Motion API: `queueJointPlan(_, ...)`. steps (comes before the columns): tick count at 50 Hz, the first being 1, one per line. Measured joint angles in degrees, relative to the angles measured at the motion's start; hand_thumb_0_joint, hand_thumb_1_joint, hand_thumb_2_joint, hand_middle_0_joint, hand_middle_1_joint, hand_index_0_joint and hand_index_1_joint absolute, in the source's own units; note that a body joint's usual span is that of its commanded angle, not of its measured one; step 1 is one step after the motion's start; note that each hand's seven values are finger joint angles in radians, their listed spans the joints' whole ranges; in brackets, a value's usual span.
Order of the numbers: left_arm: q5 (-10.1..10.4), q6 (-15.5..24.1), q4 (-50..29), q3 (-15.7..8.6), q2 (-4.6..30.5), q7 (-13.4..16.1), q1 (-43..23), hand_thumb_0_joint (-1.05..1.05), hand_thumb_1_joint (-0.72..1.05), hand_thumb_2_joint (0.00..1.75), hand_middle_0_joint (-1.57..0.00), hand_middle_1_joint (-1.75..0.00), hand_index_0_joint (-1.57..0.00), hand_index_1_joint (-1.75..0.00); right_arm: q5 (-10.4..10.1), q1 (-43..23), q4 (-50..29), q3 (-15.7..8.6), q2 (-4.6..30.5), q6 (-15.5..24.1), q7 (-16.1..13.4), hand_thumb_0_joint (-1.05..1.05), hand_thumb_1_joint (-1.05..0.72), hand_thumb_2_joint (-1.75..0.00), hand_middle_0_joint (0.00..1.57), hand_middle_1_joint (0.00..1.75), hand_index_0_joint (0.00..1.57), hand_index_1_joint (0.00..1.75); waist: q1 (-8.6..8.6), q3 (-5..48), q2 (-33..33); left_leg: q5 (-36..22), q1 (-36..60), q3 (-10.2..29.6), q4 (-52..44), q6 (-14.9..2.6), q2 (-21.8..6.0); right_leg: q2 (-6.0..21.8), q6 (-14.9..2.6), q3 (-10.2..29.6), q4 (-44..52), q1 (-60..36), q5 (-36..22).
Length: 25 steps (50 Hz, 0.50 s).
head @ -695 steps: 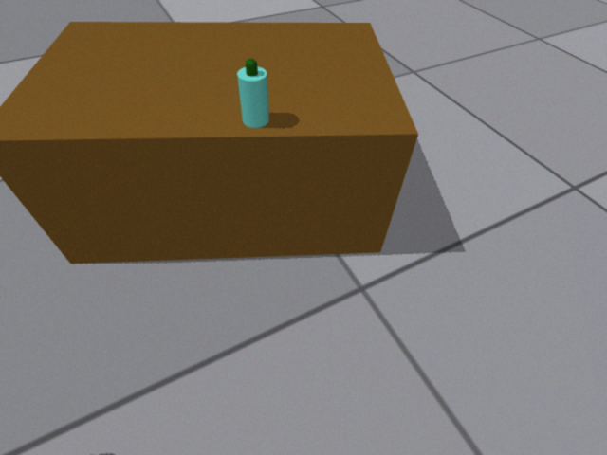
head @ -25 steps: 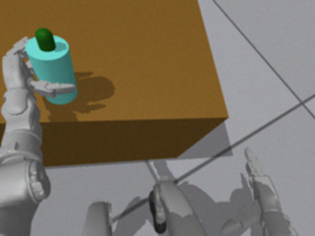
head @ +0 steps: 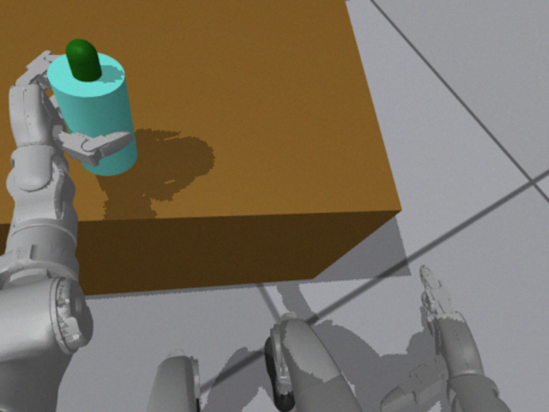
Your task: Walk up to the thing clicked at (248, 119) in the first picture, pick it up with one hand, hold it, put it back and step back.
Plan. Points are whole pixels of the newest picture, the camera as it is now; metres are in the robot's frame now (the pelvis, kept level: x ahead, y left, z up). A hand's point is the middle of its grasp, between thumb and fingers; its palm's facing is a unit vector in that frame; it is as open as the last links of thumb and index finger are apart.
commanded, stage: settle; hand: left
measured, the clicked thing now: (96, 108) +0.52 +0.15 +0.06
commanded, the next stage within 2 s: lift in 0.70 s
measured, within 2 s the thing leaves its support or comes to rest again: neither
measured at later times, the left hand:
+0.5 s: hand (81, 90) +0.52 +0.16 +0.09, palm faces +0.08 -1.00 +0.00, open 11.6 cm
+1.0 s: hand (74, 88) +0.50 +0.16 +0.11, palm faces +0.05 -1.00 -0.01, open 11.6 cm
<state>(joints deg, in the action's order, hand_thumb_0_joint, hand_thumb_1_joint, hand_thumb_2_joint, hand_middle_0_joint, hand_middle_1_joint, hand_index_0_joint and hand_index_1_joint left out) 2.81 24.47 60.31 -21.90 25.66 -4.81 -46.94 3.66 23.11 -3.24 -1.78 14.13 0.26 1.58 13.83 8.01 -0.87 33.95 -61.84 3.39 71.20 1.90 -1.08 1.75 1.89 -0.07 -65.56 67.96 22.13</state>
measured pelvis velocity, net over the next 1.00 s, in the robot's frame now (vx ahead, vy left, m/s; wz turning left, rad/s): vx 0.02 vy -0.01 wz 0.00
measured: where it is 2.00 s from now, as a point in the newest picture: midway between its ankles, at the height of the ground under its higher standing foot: outside the picture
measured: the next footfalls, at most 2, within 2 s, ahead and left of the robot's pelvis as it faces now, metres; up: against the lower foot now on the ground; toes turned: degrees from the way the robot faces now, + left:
none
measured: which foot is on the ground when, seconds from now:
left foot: down 0.00-1.00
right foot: down 0.00-1.00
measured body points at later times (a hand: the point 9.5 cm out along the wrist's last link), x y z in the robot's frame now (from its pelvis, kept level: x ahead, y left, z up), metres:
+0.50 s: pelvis +0.01 -0.01 +0.02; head +0.14 +0.01 +0.45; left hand +0.51 +0.22 +0.09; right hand +0.17 -0.27 +0.01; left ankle -0.01 +0.13 -0.63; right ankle +0.08 -0.14 -0.63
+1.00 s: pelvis +0.02 -0.01 +0.04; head +0.12 +0.01 +0.47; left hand +0.49 +0.22 +0.11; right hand +0.17 -0.28 +0.02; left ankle -0.01 +0.13 -0.63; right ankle +0.08 -0.14 -0.63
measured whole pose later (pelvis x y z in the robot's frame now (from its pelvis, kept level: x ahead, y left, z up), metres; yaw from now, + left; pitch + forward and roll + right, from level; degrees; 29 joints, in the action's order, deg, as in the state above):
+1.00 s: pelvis +0.02 -0.01 +0.04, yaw +0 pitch +19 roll +0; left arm 6.2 19.8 55.7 -19.6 22.3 -7.3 -42.6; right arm 1.5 22.1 2.3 -3.3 14.8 -0.1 -0.1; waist 9.6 7.2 -0.5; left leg 31.0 -48.6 2.4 60.3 2.1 -1.2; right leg 1.8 1.5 0.4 -57.1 55.7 20.6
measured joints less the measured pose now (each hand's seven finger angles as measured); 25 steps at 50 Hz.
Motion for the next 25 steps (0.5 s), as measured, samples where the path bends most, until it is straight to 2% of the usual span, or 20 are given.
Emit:
queueJointPlan(9,0.8,-1.6,1.4,-0.2,-0.5,0.2,-1.0,0.01,-0.61,1.05,-0.73,-1.07,-0.67,-1.02,-0.6,-1.3,2.5,-0.1,-0.3,-0.2,-0.4,-0.01,0.51,-0.06,0.06,0.05,0.05,0.05,-1.30,0.0,0.6,-0.5,3.3,-0.4,-2.7,-0.10,-0.1,0.0,-0.01,0.2,2.0,-3.0,-0.1)
queueJointPlan(16,1.3,-2.5,0.0,0.4,-1.2,-1.2,0.4,0.01,-0.61,1.05,-0.72,-1.08,-0.66,-1.03,-0.9,-0.8,2.5,0.2,0.1,-0.3,-0.4,-0.01,0.51,-0.06,0.06,0.05,0.05,0.05,-1.72,-0.5,0.2,-1.1,5.1,-0.4,-4.7,0.13,-0.1,0.0,-0.23,0.2,3.4,-4.6,-0.4)
queueJointPlan(25,1.9,-2.5,-1.1,0.6,-1.6,-0.7,0.4,0.01,-0.61,1.05,-0.72,-1.09,-0.66,-1.04,-1.0,-1.7,4.5,-0.6,0.1,-0.6,-0.9,-0.01,0.52,-0.06,0.06,0.05,0.05,0.05,-2.23,-0.7,0.1,-1.3,7.4,-0.3,-6.2,0.30,-0.2,0.0,-0.43,0.0,4.6,-6.8,-0.3)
